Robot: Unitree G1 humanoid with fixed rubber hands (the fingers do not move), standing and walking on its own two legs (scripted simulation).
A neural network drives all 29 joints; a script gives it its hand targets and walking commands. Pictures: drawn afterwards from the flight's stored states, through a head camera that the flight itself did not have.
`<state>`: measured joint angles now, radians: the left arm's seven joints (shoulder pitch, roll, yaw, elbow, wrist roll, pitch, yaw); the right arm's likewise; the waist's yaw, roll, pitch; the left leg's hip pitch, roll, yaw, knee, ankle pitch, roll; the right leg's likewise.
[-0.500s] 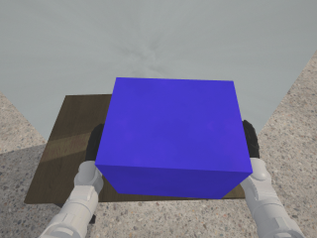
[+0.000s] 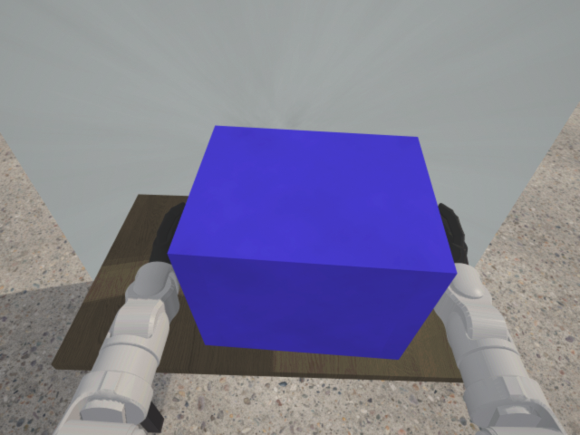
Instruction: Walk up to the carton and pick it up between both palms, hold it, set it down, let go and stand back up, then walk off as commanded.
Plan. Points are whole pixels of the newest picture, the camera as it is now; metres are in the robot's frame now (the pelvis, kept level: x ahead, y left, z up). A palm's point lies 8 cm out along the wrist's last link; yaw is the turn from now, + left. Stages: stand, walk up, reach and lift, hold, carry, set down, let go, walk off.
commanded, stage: reach and lift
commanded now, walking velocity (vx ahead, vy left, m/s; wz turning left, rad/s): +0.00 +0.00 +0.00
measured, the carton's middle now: (308, 244) +0.40 -0.01 +0.06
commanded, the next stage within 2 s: hold in 1.62 s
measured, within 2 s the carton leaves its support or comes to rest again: neither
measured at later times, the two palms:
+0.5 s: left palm (160, 248) +0.35 +0.19 +0.11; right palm (454, 249) +0.35 -0.21 +0.12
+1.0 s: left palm (146, 236) +0.35 +0.20 +0.14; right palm (455, 244) +0.34 -0.20 +0.14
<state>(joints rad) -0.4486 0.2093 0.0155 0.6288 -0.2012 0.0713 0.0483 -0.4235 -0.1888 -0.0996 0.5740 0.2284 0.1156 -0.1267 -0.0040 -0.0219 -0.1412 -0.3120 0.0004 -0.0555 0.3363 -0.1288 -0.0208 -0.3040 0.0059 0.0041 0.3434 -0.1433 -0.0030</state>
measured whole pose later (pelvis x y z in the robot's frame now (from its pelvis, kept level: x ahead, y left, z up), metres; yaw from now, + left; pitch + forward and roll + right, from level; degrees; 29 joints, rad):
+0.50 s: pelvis +0.01 +0.00 +0.00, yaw +0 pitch +3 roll +0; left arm -0.32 0.14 0.14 0.18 -0.05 0.40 0.03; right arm -0.37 -0.20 -0.08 0.35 0.22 0.30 -0.12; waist -0.03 -0.04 -0.09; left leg -0.23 0.00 -0.05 0.32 -0.15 -0.01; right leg -0.20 0.01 0.01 0.29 -0.14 0.00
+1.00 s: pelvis +0.01 +0.01 +0.00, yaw +0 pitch -1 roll +0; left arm -0.36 0.11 0.22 0.06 0.03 0.57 -0.04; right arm -0.39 -0.17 -0.11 0.25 0.18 0.43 -0.12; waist -0.04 -0.03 -0.04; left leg -0.14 -0.01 -0.06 0.32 -0.15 -0.01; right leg -0.11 0.00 0.01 0.28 -0.14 0.01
